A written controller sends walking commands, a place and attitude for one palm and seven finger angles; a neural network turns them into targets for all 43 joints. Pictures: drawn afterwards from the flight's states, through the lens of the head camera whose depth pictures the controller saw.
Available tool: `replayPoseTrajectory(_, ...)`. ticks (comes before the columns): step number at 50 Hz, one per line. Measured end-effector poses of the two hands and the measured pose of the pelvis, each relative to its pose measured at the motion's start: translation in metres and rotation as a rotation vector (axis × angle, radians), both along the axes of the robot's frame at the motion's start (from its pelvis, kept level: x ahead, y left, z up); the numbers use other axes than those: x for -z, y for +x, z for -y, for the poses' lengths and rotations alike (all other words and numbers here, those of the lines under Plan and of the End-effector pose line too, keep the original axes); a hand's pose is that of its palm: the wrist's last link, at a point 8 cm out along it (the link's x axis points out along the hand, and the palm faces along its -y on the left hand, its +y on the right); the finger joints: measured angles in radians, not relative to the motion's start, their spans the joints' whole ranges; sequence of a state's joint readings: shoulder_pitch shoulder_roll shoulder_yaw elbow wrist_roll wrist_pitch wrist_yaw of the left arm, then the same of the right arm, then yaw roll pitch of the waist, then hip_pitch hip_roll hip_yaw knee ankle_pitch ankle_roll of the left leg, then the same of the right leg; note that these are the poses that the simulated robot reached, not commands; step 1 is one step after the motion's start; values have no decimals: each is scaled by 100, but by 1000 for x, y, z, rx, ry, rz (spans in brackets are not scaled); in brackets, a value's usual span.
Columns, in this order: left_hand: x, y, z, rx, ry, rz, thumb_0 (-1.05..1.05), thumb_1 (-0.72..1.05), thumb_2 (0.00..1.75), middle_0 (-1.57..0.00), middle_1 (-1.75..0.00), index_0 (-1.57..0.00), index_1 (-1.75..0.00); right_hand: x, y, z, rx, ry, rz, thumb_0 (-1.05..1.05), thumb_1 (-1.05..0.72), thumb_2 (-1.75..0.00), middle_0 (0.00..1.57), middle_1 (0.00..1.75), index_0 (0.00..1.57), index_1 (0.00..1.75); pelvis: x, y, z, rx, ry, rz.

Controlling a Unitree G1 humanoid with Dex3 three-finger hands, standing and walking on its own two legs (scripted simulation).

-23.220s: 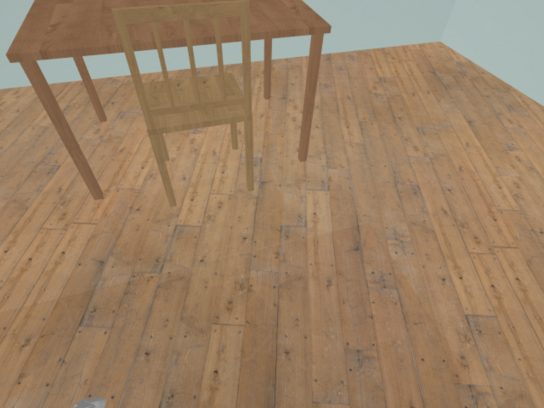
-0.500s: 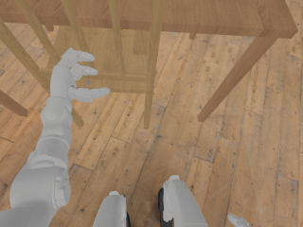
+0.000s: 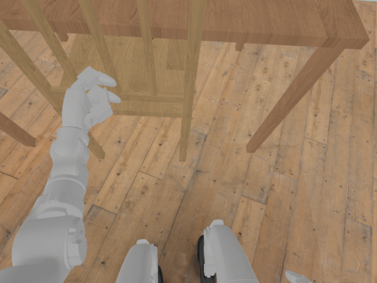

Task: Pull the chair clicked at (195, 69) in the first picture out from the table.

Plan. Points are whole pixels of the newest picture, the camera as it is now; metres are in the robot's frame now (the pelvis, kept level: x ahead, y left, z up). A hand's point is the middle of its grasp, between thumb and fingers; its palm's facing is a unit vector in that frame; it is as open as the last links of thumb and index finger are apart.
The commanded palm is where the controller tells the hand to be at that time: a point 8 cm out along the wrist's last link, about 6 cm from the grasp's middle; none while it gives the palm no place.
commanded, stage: hook a spindle and tug to test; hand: left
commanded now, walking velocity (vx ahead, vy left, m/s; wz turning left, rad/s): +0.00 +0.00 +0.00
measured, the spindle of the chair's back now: (102, 50) +0.61 +0.15 +0.05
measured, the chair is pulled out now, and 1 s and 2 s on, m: -0.09 -0.09 -0.09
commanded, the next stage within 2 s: open the thumb and straighten the fingers in 0.38 s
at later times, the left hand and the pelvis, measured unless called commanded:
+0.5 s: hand (109, 119) +0.45 +0.13 +0.03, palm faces -0.10 -0.99 -0.05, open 4.4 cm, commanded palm +0.43 +0.19 +0.03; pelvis +0.01 +0.00 +0.00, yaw +1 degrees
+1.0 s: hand (113, 114) +0.46 +0.12 +0.03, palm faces -0.11 -0.99 -0.09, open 14.6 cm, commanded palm +0.44 +0.19 +0.03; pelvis +0.00 -0.01 +0.01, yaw +0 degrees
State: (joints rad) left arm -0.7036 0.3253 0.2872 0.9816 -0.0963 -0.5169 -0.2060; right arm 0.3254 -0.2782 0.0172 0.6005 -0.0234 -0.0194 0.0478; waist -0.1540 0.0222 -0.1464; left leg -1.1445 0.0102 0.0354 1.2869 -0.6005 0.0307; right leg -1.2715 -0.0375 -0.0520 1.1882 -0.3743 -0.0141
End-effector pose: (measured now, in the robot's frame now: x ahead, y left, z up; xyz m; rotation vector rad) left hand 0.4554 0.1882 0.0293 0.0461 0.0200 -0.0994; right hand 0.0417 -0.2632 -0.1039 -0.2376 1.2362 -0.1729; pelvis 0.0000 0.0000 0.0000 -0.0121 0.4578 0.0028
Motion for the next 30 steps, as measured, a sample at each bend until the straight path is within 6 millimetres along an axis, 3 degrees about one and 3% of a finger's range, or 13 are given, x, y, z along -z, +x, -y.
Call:
replayPoseTrajectory(18,1,-22,5,15,-1,1,2,90,90,-50,-145,-50,-145,-1,41,-5,-43,13,94,0,-91,-89,20,30,20,30,-2,5,-1,-10,0,18)
replayPoseTrajectory(26,0,-24,1,8,20,6,2,89,90,-50,-145,-50,-145,1,47,-4,-55,13,111,0,-91,-89,20,30,20,30,-1,5,2,-14,2,18)
replayPoseTrajectory(30,2,-21,2,23,64,-23,2,79,84,-50,-145,-50,-145,3,45,-2,-54,16,98,0,-91,-89,20,30,20,30,0,4,3,-17,2,17)
